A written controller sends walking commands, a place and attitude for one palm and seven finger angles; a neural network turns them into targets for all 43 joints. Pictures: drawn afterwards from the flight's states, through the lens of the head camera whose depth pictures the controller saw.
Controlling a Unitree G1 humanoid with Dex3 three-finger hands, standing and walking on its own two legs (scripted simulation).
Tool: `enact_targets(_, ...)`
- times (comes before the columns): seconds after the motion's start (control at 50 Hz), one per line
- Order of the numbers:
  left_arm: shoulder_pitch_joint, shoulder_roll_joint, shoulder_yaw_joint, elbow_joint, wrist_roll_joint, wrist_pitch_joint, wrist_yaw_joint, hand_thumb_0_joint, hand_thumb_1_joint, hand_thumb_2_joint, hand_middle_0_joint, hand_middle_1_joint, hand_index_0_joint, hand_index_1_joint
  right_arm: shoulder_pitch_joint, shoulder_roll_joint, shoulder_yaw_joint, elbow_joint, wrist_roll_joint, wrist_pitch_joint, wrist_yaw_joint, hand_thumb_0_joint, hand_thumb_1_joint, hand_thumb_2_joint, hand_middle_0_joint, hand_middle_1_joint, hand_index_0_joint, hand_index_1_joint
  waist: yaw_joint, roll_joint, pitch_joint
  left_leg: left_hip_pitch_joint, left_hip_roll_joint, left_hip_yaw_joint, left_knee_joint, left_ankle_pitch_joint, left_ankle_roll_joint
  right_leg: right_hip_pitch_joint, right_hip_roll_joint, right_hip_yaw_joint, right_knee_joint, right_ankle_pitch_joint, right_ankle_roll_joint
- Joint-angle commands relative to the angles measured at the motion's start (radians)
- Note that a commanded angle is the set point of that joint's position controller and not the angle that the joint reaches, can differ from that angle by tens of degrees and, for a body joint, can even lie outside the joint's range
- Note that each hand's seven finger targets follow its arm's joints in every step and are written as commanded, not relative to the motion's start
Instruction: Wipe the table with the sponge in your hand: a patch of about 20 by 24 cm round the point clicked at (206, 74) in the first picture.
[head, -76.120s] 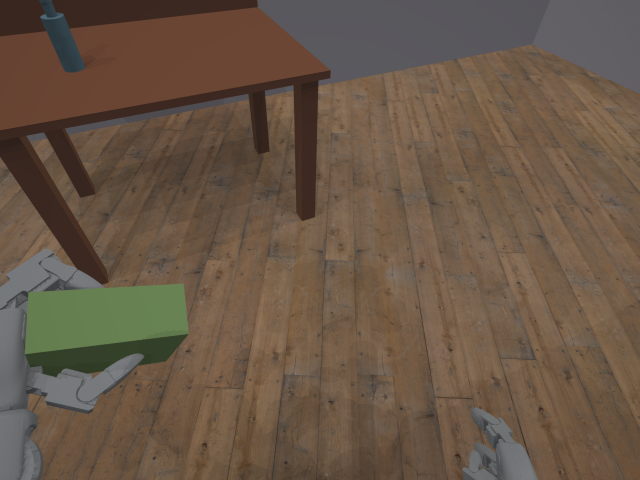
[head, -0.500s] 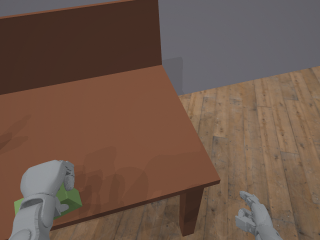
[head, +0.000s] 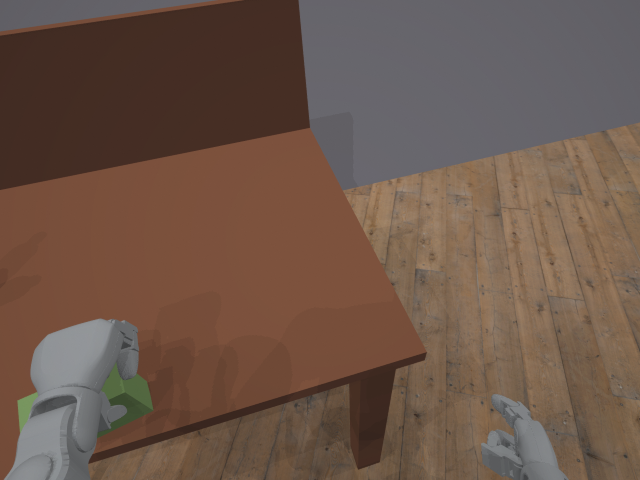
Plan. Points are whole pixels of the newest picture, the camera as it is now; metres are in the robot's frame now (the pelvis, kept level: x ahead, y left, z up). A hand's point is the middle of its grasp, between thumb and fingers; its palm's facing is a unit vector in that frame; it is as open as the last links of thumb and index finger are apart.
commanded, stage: lower the sponge onto the table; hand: left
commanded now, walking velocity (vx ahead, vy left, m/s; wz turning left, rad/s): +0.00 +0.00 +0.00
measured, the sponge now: (99, 409) +0.18 +0.35 -0.04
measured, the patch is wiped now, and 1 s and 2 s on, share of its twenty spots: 0.95 0.95 0.95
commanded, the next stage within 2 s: wipe forward along the first lane in 1.04 s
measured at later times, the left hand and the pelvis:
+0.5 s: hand (108, 375) +0.20 +0.31 +0.03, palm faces -0.05 -0.07 -1.00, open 7.1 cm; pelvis +0.00 +0.00 +0.00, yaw +0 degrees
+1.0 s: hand (111, 371) +0.21 +0.31 +0.02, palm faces -0.05 -0.05 -1.00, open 7.3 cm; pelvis +0.00 +0.00 -0.01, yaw +0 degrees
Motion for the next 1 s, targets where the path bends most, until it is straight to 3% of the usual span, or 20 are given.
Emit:
enact_targets(0.0, -0.074, 0.217, 0.121, -0.078, 0.021, 0.001, 0.031, 0.000, 0.100, 1.300, -1.200, -1.600, -1.200, -1.600, -0.168, -0.109, -0.033, -0.160, 0.006, -0.057, -0.009, 0.000, -0.900, -0.900, 0.200, 0.300, 0.200, 0.300, 0.006, -0.096, -0.102, -0.015, -0.024, -0.041, -0.035, 0.163, 0.034, 0.052, -0.015, 0.086, -0.068, 0.165, -0.036)
enact_targets(0.06, -0.081, 0.231, 0.139, -0.070, 0.025, 0.001, 0.035, 0.000, 0.100, 1.300, -1.200, -1.600, -1.200, -1.600, -0.182, -0.112, -0.033, -0.163, 0.008, -0.061, -0.009, 0.000, -0.900, -0.900, 0.200, 0.300, 0.200, 0.300, 0.012, -0.078, -0.089, -0.019, -0.027, -0.053, -0.034, 0.145, 0.032, 0.029, -0.009, 0.110, -0.073, 0.130, -0.043)
enact_targets(0.1, -0.096, 0.180, 0.084, -0.064, 0.029, 0.001, 0.038, 0.000, 0.100, 1.300, -1.200, -1.600, -1.200, -1.600, -0.160, -0.105, -0.035, -0.165, 0.009, -0.065, -0.008, 0.000, -0.900, -0.900, 0.200, 0.300, 0.200, 0.300, 0.001, -0.078, -0.098, -0.022, -0.023, -0.041, -0.032, 0.142, 0.033, 0.020, -0.012, 0.077, -0.063, 0.125, -0.037)
enact_targets(0.16, -0.073, 0.222, 0.134, -0.028, 0.024, 0.002, 0.042, 0.000, 0.100, 1.300, -1.200, -1.600, -1.200, -1.600, -0.166, -0.114, -0.035, -0.159, 0.009, -0.064, -0.012, 0.000, -0.900, -0.900, 0.200, 0.300, 0.200, 0.300, 0.009, -0.112, -0.107, -0.033, -0.025, -0.048, -0.025, 0.139, 0.032, 0.024, -0.008, 0.103, -0.060, 0.137, -0.041)
enact_targets(0.18, -0.070, 0.184, 0.097, -0.029, 0.023, 0.001, 0.040, 0.000, 0.100, 1.300, -1.200, -1.600, -1.200, -1.600, -0.150, -0.110, -0.037, -0.161, 0.009, -0.062, -0.010, 0.000, -0.900, -0.900, 0.200, 0.300, 0.200, 0.300, 0.002, -0.117, -0.114, -0.042, -0.023, -0.037, -0.022, 0.145, 0.035, 0.034, -0.014, 0.074, -0.049, 0.151, -0.034)
enact_targets(0.26, -0.028, 0.183, 0.113, -0.042, 0.024, -0.003, 0.049, 0.000, 0.100, 1.300, -1.200, -1.600, -1.200, -1.600, -0.166, -0.111, -0.040, -0.168, 0.010, -0.066, -0.005, 0.000, -0.900, -0.900, 0.200, 0.300, 0.200, 0.300, 0.013, -0.110, -0.127, -0.040, -0.024, -0.047, -0.013, 0.162, 0.030, 0.022, -0.009, 0.102, -0.039, 0.177, -0.041)
enact_targets(0.28, -0.020, 0.123, 0.054, -0.054, 0.018, -0.003, 0.048, 0.000, 0.100, 1.300, -1.200, -1.600, -1.200, -1.600, -0.149, -0.105, -0.039, -0.175, 0.009, -0.066, -0.003, 0.000, -0.900, -0.900, 0.200, 0.300, 0.200, 0.300, 0.002, -0.111, -0.135, -0.043, -0.019, -0.038, -0.015, 0.162, 0.033, 0.028, -0.015, 0.067, -0.031, 0.183, -0.033)
enact_targets(0.36, -0.023, 0.171, 0.101, -0.018, 0.020, 0.005, 0.056, 0.000, 0.100, 1.300, -1.200, -1.600, -1.200, -1.600, -0.160, -0.114, -0.040, -0.168, 0.012, -0.065, -0.006, 0.000, -0.900, -0.900, 0.200, 0.300, 0.200, 0.300, 0.006, -0.147, -0.101, -0.060, -0.021, -0.046, -0.007, 0.130, 0.031, -0.006, -0.008, 0.100, -0.040, 0.146, -0.036)
enact_targets(0.42, -0.045, 0.110, 0.033, -0.012, 0.021, 0.010, 0.055, 0.000, 0.100, 1.300, -1.200, -1.600, -1.200, -1.600, -0.141, -0.108, -0.040, -0.173, 0.014, -0.065, -0.007, 0.000, -0.900, -0.900, 0.200, 0.300, 0.200, 0.300, -0.008, -0.147, -0.096, -0.068, -0.018, -0.033, -0.005, 0.120, 0.033, -0.019, -0.015, 0.068, -0.034, 0.136, -0.027)
enact_targets(0.46, -0.024, 0.155, 0.084, 0.005, 0.024, 0.016, 0.058, 0.000, 0.100, 1.300, -1.200, -1.600, -1.200, -1.600, -0.153, -0.114, -0.038, -0.170, 0.014, -0.063, -0.007, 0.000, -0.900, -0.900, 0.200, 0.300, 0.200, 0.300, 0.007, -0.150, -0.099, -0.073, -0.022, -0.047, -0.006, 0.114, 0.030, -0.019, -0.007, 0.094, -0.036, 0.121, -0.036)
enact_targets(0.48, -0.024, 0.107, 0.034, -0.008, 0.022, 0.017, 0.055, 0.000, 0.100, 1.300, -1.200, -1.600, -1.200, -1.600, -0.141, -0.107, -0.038, -0.175, 0.014, -0.062, -0.007, 0.000, -0.900, -0.900, 0.200, 0.300, 0.200, 0.300, -0.003, -0.137, -0.108, -0.074, -0.020, -0.038, -0.006, 0.117, 0.032, -0.013, -0.012, 0.062, -0.025, 0.125, -0.031)
enact_targets(0.58, 0.006, 0.092, 0.028, 0.005, 0.020, 0.019, 0.059, 0.000, 0.100, 1.300, -1.200, -1.600, -1.200, -1.600, -0.130, -0.107, -0.039, -0.177, 0.015, -0.062, -0.005, 0.000, -0.900, -0.900, 0.200, 0.300, 0.200, 0.300, -0.001, -0.157, -0.128, -0.078, -0.018, -0.035, 0.006, 0.131, 0.031, -0.011, -0.011, 0.059, -0.012, 0.156, -0.030)
enact_targets(0.66, 0.045, 0.145, 0.089, 0.048, 0.012, 0.022, 0.061, 0.000, 0.100, 1.300, -1.200, -1.600, -1.200, -1.600, -0.137, -0.115, -0.038, -0.171, 0.017, -0.059, -0.008, 0.000, -0.900, -0.900, 0.200, 0.300, 0.200, 0.300, 0.008, -0.201, -0.101, -0.104, -0.025, -0.041, 0.017, 0.120, 0.028, -0.015, -0.008, 0.097, -0.014, 0.178, -0.031)
enact_targets(0.7, 0.013, 0.121, 0.052, 0.061, 0.014, 0.024, 0.056, 0.000, 0.100, 1.300, -1.200, -1.600, -1.200, -1.600, -0.119, -0.113, -0.036, -0.170, 0.020, -0.054, -0.009, 0.000, -0.900, -0.900, 0.200, 0.300, 0.200, 0.300, -0.004, -0.205, -0.088, -0.118, -0.023, -0.030, 0.018, 0.102, 0.029, -0.029, -0.012, 0.073, -0.012, 0.151, -0.023)
enact_targets(0.76, 0.015, 0.138, 0.067, 0.069, 0.022, 0.031, 0.057, 0.000, 0.100, 1.300, -1.200, -1.600, -1.200, -1.600, -0.141, -0.116, -0.033, -0.175, 0.021, -0.054, -0.009, 0.000, -0.900, -0.900, 0.200, 0.300, 0.200, 0.300, 0.006, -0.155, -0.068, -0.122, -0.026, -0.043, 0.011, 0.088, 0.025, -0.052, -0.007, 0.089, -0.018, 0.107, -0.033)
enact_targets(0.78, 0.004, 0.095, 0.020, 0.068, 0.020, 0.033, 0.055, 0.000, 0.100, 1.300, -1.200, -1.600, -1.200, -1.600, -0.123, -0.111, -0.032, -0.176, 0.022, -0.053, -0.008, 0.000, -0.900, -0.900, 0.200, 0.300, 0.200, 0.300, -0.005, -0.141, -0.076, -0.119, -0.023, -0.030, 0.014, 0.088, 0.028, -0.049, -0.010, 0.061, -0.012, 0.104, -0.029)
enact_targets(0.86, -0.003, 0.136, 0.058, 0.118, 0.025, 0.034, 0.055, 0.000, 0.100, 1.300, -1.200, -1.600, -1.200, -1.600, -0.119, -0.119, -0.033, -0.171, 0.024, -0.053, -0.013, 0.000, -0.900, -0.900, 0.200, 0.300, 0.200, 0.300, 0.000, -0.178, -0.072, -0.136, -0.026, -0.038, 0.019, 0.067, 0.026, -0.067, -0.003, 0.089, -0.017, 0.078, -0.033)
enact_targets(0.92, -0.013, 0.099, 0.018, 0.140, 0.021, 0.026, 0.050, 0.000, 0.100, 1.300, -1.200, -1.600, -1.200, -1.600, -0.098, -0.119, -0.033, -0.174, 0.025, -0.054, -0.015, 0.000, -0.900, -0.900, 0.200, 0.300, 0.200, 0.300, -0.011, -0.208, -0.082, -0.152, -0.027, -0.025, 0.029, 0.061, 0.028, -0.066, -0.010, 0.065, -0.008, 0.090, -0.022)
enact_targets(0.96, 0.002, 0.142, 0.066, 0.164, 0.019, 0.022, 0.051, 0.000, 0.100, 1.300, -1.200, -1.600, -1.200, -1.600, -0.101, -0.126, -0.034, -0.170, 0.026, -0.054, -0.016, 0.000, -0.900, -0.900, 0.200, 0.300, 0.200, 0.300, -0.002, -0.217, -0.079, -0.163, -0.027, -0.037, 0.032, 0.053, 0.026, -0.072, -0.003, 0.094, -0.009, 0.079, -0.029)
enact_targets(0.98, 0.004, 0.086, 0.011, 0.153, 0.014, 0.018, 0.048, 0.000, 0.100, 1.300, -1.200, -1.600, -1.200, -1.600, -0.092, -0.118, -0.034, -0.177, 0.025, -0.055, -0.016, 0.000, -0.900, -0.900, 0.200, 0.300, 0.200, 0.300, -0.010, -0.212, -0.101, -0.162, -0.027, -0.023, 0.037, 0.053, 0.030, -0.058, -0.011, 0.067, -0.001, 0.089, -0.020)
